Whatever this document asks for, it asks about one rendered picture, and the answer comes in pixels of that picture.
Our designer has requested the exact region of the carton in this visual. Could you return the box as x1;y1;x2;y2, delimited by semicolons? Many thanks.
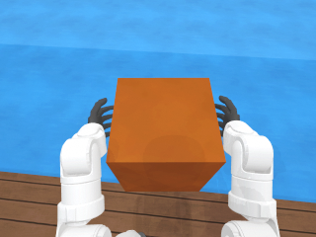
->
106;78;226;192

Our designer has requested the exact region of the robot right upper arm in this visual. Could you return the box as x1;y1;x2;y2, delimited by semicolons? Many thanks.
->
221;220;277;237

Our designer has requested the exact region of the right robot hand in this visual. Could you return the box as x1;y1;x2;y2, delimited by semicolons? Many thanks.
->
214;95;240;137

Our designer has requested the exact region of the robot right forearm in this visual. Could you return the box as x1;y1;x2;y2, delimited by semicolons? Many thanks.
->
222;120;280;237

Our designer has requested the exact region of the robot left forearm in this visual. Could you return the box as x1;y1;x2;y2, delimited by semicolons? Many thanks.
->
55;122;108;237

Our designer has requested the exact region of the left robot hand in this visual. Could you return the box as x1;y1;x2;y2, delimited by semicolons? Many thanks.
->
88;98;114;138

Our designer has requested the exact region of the robot left upper arm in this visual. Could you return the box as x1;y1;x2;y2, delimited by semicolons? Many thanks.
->
60;224;112;237

